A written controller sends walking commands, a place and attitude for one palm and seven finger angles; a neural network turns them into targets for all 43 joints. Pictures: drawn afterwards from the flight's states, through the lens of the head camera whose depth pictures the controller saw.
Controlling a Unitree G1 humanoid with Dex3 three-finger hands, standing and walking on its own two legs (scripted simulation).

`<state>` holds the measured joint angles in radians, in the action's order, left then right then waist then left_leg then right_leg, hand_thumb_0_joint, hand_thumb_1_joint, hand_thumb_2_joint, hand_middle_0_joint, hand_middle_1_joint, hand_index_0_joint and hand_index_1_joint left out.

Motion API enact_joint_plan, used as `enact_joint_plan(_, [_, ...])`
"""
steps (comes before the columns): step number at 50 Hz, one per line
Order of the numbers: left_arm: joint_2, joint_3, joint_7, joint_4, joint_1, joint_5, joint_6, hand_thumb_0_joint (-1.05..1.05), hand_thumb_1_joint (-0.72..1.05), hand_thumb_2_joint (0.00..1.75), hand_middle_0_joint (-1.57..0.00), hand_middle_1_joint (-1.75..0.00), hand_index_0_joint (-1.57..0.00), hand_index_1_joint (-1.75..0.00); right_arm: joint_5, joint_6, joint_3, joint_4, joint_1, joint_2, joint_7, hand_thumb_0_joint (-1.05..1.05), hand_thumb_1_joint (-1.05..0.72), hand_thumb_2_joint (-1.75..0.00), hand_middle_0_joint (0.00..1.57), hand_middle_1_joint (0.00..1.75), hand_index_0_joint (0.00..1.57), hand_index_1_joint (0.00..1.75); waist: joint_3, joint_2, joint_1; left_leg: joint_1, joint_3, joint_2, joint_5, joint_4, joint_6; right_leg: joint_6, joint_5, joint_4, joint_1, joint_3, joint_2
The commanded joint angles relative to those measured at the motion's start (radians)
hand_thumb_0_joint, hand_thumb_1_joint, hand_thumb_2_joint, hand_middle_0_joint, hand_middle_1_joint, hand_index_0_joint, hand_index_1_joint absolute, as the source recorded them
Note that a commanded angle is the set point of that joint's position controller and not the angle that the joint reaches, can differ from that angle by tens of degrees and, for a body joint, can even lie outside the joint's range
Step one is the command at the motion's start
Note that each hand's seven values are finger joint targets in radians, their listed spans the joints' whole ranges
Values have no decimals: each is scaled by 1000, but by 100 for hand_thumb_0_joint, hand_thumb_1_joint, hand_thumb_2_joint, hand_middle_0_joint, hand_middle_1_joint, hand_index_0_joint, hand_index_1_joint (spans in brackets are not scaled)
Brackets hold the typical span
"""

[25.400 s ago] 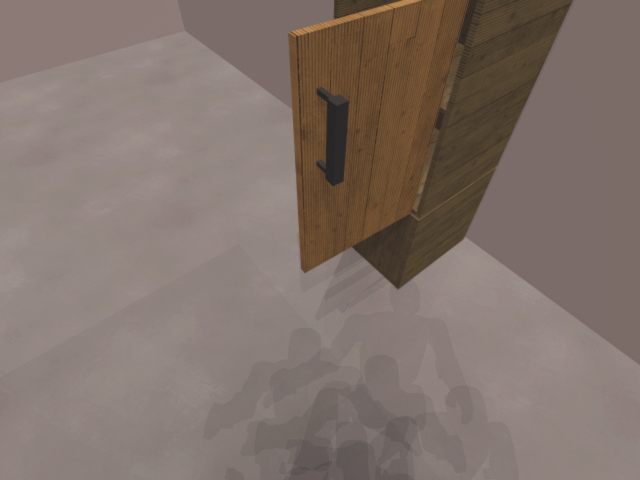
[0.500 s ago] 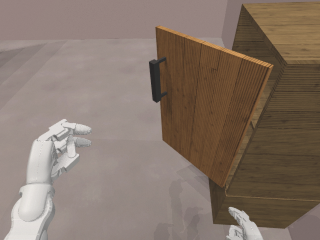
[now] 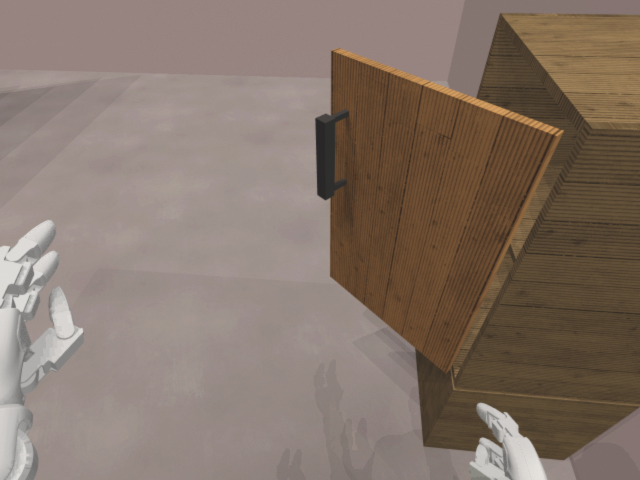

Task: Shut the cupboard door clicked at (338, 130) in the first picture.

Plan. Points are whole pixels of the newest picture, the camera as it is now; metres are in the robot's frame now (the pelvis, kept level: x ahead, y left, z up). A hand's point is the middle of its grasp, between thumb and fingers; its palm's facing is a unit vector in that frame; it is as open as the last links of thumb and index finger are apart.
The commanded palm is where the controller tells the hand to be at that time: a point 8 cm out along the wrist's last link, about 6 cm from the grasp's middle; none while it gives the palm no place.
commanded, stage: draw the hand back to the body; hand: left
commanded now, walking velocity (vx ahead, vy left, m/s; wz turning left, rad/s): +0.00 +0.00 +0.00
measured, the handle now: (334, 155) +0.66 +0.07 +0.07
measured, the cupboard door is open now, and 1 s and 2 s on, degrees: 47 47 47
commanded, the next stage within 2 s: step back with the hand held close in 0.12 s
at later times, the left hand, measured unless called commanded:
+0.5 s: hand (108, 332) +0.20 +0.24 +0.15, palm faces +0.35 -0.81 -0.48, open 7.4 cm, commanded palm +0.14 +0.29 +0.18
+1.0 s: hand (115, 419) +0.13 +0.19 +0.15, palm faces +0.21 -0.83 -0.52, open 7.4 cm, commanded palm +0.06 +0.26 +0.18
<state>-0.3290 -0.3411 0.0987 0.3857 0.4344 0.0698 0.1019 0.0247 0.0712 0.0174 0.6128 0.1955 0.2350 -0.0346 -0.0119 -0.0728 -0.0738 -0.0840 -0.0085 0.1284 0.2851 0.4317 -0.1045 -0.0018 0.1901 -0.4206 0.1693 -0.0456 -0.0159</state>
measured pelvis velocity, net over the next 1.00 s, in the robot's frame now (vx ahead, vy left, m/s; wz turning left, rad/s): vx -0.10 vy -0.03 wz -0.07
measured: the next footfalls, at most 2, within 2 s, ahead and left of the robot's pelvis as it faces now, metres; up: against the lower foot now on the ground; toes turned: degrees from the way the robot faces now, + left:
right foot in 0.76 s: -0.07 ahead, -0.14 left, +0.00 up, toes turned -3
left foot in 1.24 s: -0.06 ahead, +0.08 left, +0.00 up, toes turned +0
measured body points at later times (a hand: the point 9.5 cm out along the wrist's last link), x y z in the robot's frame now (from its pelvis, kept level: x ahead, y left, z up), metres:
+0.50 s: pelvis -0.01 -0.01 -0.01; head +0.01 -0.02 +0.44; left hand +0.18 +0.28 +0.18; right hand +0.16 -0.27 -0.10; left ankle -0.03 +0.02 -0.74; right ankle +0.03 -0.12 -0.74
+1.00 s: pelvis -0.10 -0.03 -0.01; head -0.05 -0.02 +0.44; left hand +0.11 +0.24 +0.18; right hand +0.06 -0.28 -0.08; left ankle -0.03 +0.02 -0.74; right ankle -0.11 -0.14 -0.74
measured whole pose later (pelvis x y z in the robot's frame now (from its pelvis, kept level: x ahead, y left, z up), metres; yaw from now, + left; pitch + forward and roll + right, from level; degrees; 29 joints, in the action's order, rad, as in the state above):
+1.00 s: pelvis -0.10 -0.03 -0.01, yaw -4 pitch +3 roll -1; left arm -0.47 -0.43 0.09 0.60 0.60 0.07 0.21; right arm 0.02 -0.01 0.02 0.51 0.16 0.21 -0.04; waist -0.05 0.02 0.02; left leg -0.43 0.05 0.05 0.17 0.55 -0.09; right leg -0.02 0.28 -0.56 0.33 -0.01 -0.05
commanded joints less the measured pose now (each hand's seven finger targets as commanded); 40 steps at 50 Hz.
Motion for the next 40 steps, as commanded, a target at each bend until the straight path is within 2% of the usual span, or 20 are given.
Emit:
enact_joint_plan(1, [-216, -114, 19, 284, -104, -4, 71, 0, 90, 90, -20, -30, -20, -30, -7, 71, -43, -159, -107, 113, -11, 0, -90, -90, 20, 30, 20, 30, 106, -81, 8, -122, -182, -195, -233, -135, 176, -31, -119, -10, -147, 50, 15])
enact_joint_plan(5, [-241, -142, 24, 289, -99, -7, 65, 0, 90, 90, -20, -30, -20, -30, -11, 83, -39, -151, -110, 114, -11, 0, -90, -90, 20, 30, 20, 30, 74, -92, 3, -135, -195, -204, -273, -137, 189, -34, -134, -9, -145, 49, 10])
enact_joint_plan(9, [-210, -133, 15, 208, -57, 4, 52, 0, 90, 90, -20, -30, -20, -30, -8, 70, -41, -149, -99, 107, -8, 0, -90, -90, 20, 30, 20, 30, 28, 8, 11, -146, -141, -184, -317, -117, 177, -40, -142, 13, -130, 43, 11])
enact_joint_plan(11, [-199, -128, 7, 177, -35, 9, 50, 0, 90, 90, -20, -30, -20, -30, -5, 62, -44, -150, -98, 107, -6, 0, -90, -90, 20, 30, 20, 30, 30, 36, 10, -140, -126, -181, -337, -110, 173, -40, -147, 19, -127, 45, 17])
enact_joint_plan(12, [-199, -127, 6, 185, -39, 9, 52, 0, 90, 90, -20, -30, -20, -30, -5, 59, -47, -150, -97, 109, -4, 0, -90, -90, 20, 30, 20, 30, 43, 19, 11, -136, -119, -179, -346, -106, 172, -39, -151, 18, -132, 45, 17])
enact_joint_plan(13, [-344, -278, 17, 284, -208, 2, 106, 0, 90, 90, -20, -30, -20, -30, 3, 42, -63, -199, -108, 149, -9, 0, -90, -90, 20, 30, 20, 30, 28, -4, 46, -311, -138, -200, -161, -89, 132, -62, -235, -28, -182, 180, 65])
enact_joint_plan(14, [-269, -229, 11, 186, -81, 13, 118, 0, 90, 90, -20, -30, -20, -30, 1, 30, -64, -176, -80, 128, -16, 0, -90, -90, 20, 30, 20, 30, 51, 50, 47, -298, -139, -178, -112, -42, 124, -85, -238, -24, -142, 208, 126])
enact_joint_plan(16, [-221, -180, 5, 174, -8, 10, 124, 0, 90, 90, -20, -30, -20, -30, -1, 13, -70, -175, -82, 129, -10, 0, -90, -90, 20, 30, 20, 30, 88, 56, 54, -244, -144, -175, -125, 23, 129, -108, -229, -25, -71, 257, 177])
enact_joint_plan(18, [-217, -164, 7, 222, 19, 7, 135, 0, 90, 90, -20, -30, -20, -30, 1, -2, -78, -185, -83, 136, -6, 0, -90, -90, 20, 30, 20, 30, 146, 37, 59, -222, -134, -180, -171, 67, 123, -110, -238, -60, -41, 266, 197])
enact_joint_plan(20, [-260, -205, 15, 283, 55, 5, 145, 0, 90, 90, -20, -30, -20, -30, 1, -13, -85, -197, -85, 137, -8, 0, -90, -90, 20, 30, 20, 30, 207, 32, 59, -238, -122, -185, -241, 91, 115, -107, -302, -111, -70, 254, 202])
enact_joint_plan(22, [-265, -214, 21, 302, 100, 7, 147, 0, 90, 90, -20, -30, -20, -30, 10, -29, -91, -215, -79, 133, -9, 0, -90, -90, 20, 30, 20, 30, 231, 76, 64, -244, -129, -191, -269, 124, 114, -108, -322, -148, -50, 260, 211])
enact_joint_plan(24, [-291, -246, 29, 330, 114, 9, 151, 0, 90, 90, -20, -30, -20, -30, 12, -43, -94, -230, -79, 135, -16, 0, -90, -90, 20, 30, 20, 30, 227, 89, 68, -258, -141, -200, -275, 116, 107, -98, -315, -179, -23, 255, 198])
enact_joint_plan(25, [-323, -278, 34, 353, 109, 10, 154, 0, 90, 90, -20, -30, -20, -30, 11, -47, -95, -232, -85, 139, -21, 0, -90, -90, 20, 30, 20, 30, 228, 63, 66, -277, -155, -212, -294, 97, 109, -89, -312, -203, -28, 237, 183])
enact_joint_plan(27, [-312, -276, 35, 344, 122, 11, 156, 0, 90, 90, -20, -30, -20, -30, 10, -56, -93, -245, -86, 137, -32, 0, -90, -90, 20, 30, 20, 30, 197, 29, 64, -285, -184, -243, -382, 42, 107, -54, -272, -258, 4, 194, 124])
enact_joint_plan(30, [-316, -280, 29, 356, 88, 9, 161, 0, 90, 90, -20, -30, -20, -30, -12, -47, -97, -246, -85, 143, -42, 0, -90, -90, 20, 30, 20, 30, 152, -75, 53, -268, -248, -337, -602, -67, 111, -1, 50, -352, 55, 102, 30])
enact_joint_plan(32, [-279, -245, 25, 326, 54, 0, 169, 0, 90, 90, -20, -30, -20, -30, -30, -37, -99, -239, -69, 143, -40, 0, -90, -90, 20, 30, 20, 30, 106, -83, 57, -289, -247, -372, -657, -106, 124, 2, 180, -407, 61, 84, 12])
enact_joint_plan(33, [-272, -239, 26, 302, 40, -3, 168, 0, 90, 90, -20, -30, -20, -30, -36, -34, -103, -235, -62, 145, -36, 0, -90, -90, 20, 30, 20, 30, 81, -73, 58, -329, -238, -373, -629, -117, 117, 1, 188, -419, 36, 80, 10])
enact_joint_plan(35, [-262, -229, 25, 267, 41, -14, 168, 0, 90, 90, -20, -30, -20, -30, -29, -26, -102, -227, -46, 142, -31, 0, -90, -90, 20, 30, 20, 30, 69, 4, 64, -298, -223, -370, -575, -79, 68, 2, 129, -343, 45, 93, 24])
enact_joint_plan(37, [-236, -196, 22, 231, 65, -15, 164, 0, 90, 90, -20, -30, -20, -30, -21, -26, -94, -227, -48, 139, -27, 0, -90, -90, 20, 30, 20, 30, 63, 66, 71, -268, -205, -353, -526, -55, 55, 1, 82, -250, 59, 92, 33])
enact_joint_plan(40, [-259, -211, 17, 265, 69, -21, 181, 0, 90, 90, -20, -30, -20, -30, -28, -19, -94, -224, -63, 152, -24, 0, -90, -90, 20, 30, 20, 30, 98, 7, 67, -273, -203, -326, -463, -66, 64, -1, -13, -178, 6, 86, 32])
